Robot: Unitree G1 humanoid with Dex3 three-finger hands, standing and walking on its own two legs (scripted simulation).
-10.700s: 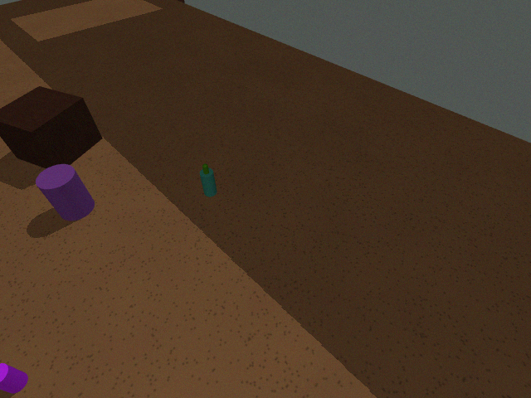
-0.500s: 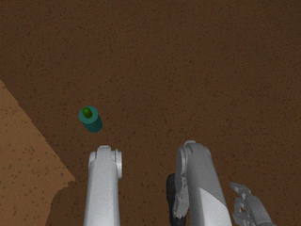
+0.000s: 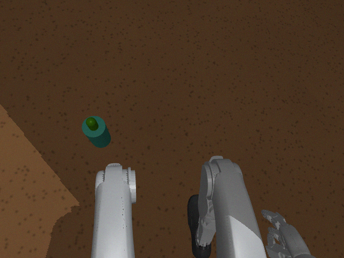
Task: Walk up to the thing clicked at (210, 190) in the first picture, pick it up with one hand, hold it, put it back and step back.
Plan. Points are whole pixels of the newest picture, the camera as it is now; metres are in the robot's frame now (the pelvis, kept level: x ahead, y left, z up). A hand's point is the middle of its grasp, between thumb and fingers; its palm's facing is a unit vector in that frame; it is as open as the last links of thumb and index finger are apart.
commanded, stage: approach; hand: left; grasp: from the side
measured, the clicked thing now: (96, 130) +0.46 +0.21 -0.28
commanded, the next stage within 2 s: close in in 0.46 s
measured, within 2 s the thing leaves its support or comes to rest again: neither
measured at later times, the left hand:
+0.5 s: hand (43, 138) +0.41 +0.33 -0.19, palm faces +0.09 -1.00 +0.02, open 17.1 cm
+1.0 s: hand (80, 139) +0.43 +0.25 -0.25, palm faces +0.07 -1.00 -0.01, open 17.6 cm
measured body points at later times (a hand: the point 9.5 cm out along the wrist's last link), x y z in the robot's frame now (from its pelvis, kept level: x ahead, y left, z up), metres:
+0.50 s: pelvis -0.01 +0.01 -0.07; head +0.23 +0.14 +0.28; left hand +0.40 +0.38 -0.19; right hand +0.16 -0.26 -0.14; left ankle +0.08 +0.13 -0.34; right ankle +0.11 -0.14 -0.34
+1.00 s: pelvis -0.02 +0.03 -0.10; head +0.21 +0.18 +0.25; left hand +0.42 +0.30 -0.25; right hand +0.10 -0.24 -0.12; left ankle +0.08 +0.13 -0.34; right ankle +0.11 -0.14 -0.34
